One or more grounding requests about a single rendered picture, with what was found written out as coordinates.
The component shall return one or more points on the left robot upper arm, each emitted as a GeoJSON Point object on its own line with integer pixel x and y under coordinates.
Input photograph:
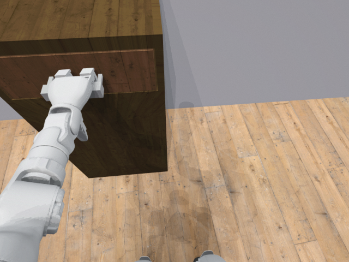
{"type": "Point", "coordinates": [28, 212]}

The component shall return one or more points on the left robot hand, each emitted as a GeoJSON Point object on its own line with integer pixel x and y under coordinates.
{"type": "Point", "coordinates": [73, 90]}

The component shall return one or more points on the robot right shin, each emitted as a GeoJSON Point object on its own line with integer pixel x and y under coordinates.
{"type": "Point", "coordinates": [206, 253]}

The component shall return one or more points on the drawer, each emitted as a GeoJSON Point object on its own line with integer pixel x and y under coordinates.
{"type": "Point", "coordinates": [23, 76]}

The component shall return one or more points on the handle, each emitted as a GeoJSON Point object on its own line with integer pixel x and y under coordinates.
{"type": "Point", "coordinates": [97, 91]}

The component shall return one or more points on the robot left forearm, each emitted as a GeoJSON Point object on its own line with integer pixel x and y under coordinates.
{"type": "Point", "coordinates": [48, 156]}

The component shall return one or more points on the cabinet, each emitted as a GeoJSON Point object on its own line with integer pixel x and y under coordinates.
{"type": "Point", "coordinates": [126, 130]}

